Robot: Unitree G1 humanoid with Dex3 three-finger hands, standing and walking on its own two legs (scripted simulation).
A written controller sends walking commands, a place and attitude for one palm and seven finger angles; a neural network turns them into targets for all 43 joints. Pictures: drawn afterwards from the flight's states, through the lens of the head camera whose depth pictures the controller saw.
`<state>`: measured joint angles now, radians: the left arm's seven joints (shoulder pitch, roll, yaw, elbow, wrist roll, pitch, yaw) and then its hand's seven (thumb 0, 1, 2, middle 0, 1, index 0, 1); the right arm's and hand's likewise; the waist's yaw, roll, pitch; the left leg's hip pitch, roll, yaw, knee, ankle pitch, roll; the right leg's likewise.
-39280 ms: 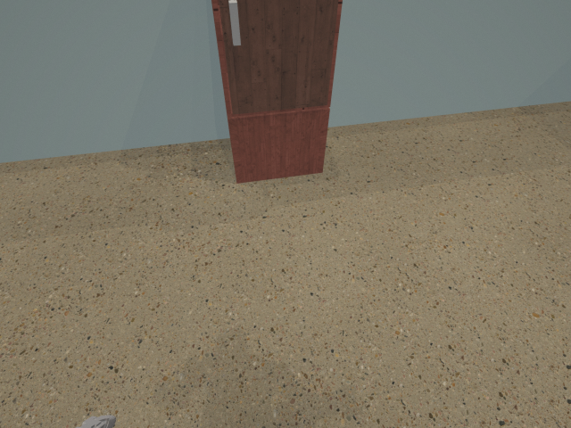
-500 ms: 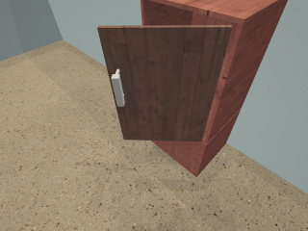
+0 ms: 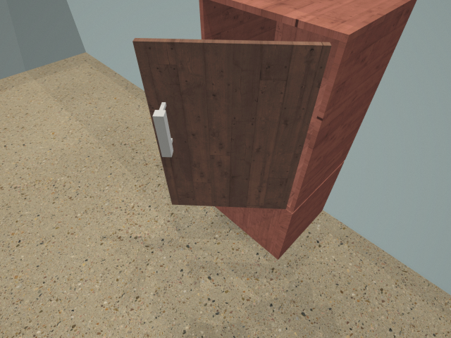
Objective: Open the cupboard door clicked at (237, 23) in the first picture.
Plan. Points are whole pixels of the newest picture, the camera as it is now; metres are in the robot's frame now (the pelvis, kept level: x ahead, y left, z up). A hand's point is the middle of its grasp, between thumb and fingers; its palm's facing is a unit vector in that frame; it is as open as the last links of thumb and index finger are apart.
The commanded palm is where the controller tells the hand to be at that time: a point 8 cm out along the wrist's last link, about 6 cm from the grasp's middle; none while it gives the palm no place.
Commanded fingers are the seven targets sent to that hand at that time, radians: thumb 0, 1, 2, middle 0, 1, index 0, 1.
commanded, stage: come to a stop and stand still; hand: left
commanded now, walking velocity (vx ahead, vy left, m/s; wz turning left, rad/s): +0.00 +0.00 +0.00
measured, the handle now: (165, 129) +0.61 +0.18 +0.03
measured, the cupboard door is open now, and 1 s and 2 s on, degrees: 42 42 42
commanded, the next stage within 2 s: look again from close up in 0.40 s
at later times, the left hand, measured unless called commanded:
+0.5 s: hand out of the picture +0.07 +0.24 -0.16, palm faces +0.01 -0.95 -0.31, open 7.4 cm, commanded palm none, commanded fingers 0.00 0.90 0.90 -0.20 -0.30 -0.20 -0.30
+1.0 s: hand out of the picture +0.09 +0.24 -0.15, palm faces -0.01 -0.95 -0.31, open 7.4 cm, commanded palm none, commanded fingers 0.00 0.90 0.90 -0.20 -0.30 -0.20 -0.30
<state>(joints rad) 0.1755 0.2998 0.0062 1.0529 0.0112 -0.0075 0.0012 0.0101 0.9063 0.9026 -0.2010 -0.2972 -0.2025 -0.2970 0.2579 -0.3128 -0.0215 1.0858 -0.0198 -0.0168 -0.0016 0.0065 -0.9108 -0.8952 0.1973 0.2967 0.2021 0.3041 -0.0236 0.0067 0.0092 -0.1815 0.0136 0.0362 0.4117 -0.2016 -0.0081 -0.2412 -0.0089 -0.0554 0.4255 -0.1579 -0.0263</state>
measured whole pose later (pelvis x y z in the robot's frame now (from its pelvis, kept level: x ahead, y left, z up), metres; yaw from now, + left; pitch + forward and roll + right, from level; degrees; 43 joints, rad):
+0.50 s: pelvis +0.02 +0.00 +0.00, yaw +1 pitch -2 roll +0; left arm 0.18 0.29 0.00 1.09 0.01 -0.01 0.01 0.01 0.91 0.90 -0.20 -0.30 -0.20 -0.30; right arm 0.15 -0.29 -0.01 1.10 -0.02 -0.02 -0.01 0.01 -0.91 -0.89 0.20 0.30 0.20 0.30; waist 0.00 0.01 0.03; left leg -0.12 0.01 0.02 0.34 -0.20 -0.01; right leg -0.17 -0.01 -0.07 0.36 -0.16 -0.02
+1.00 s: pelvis +0.03 +0.01 +0.01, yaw +1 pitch -1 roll +0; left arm 0.16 0.30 0.00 1.10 0.01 -0.01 0.00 0.01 0.91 0.90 -0.20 -0.30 -0.20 -0.30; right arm 0.17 -0.30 0.00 1.12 -0.02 -0.02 -0.01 0.01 -0.91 -0.89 0.20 0.30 0.20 0.30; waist 0.00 0.00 0.02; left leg -0.10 0.01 0.03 0.32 -0.20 0.00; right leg -0.15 -0.01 -0.06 0.34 -0.16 -0.01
